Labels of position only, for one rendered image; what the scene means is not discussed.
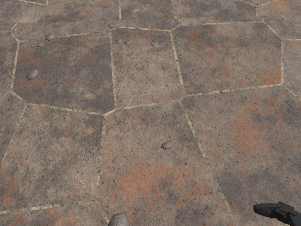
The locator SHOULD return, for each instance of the right robot hand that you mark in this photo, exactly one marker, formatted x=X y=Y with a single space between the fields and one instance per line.
x=281 y=211

